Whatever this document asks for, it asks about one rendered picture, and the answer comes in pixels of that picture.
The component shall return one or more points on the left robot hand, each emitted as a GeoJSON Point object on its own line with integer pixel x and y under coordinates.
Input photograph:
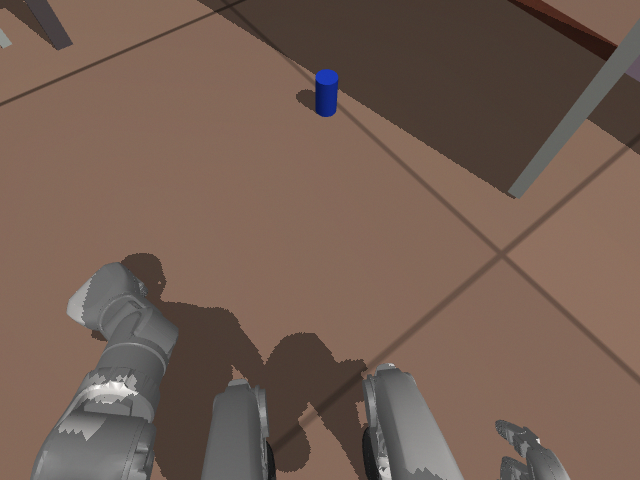
{"type": "Point", "coordinates": [110, 280]}

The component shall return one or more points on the right robot foot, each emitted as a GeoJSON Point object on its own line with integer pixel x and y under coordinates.
{"type": "Point", "coordinates": [368, 456]}

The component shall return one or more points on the right robot hand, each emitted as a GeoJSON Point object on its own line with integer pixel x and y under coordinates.
{"type": "Point", "coordinates": [542, 464]}

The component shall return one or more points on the left robot arm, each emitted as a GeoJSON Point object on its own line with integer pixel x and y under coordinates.
{"type": "Point", "coordinates": [106, 432]}

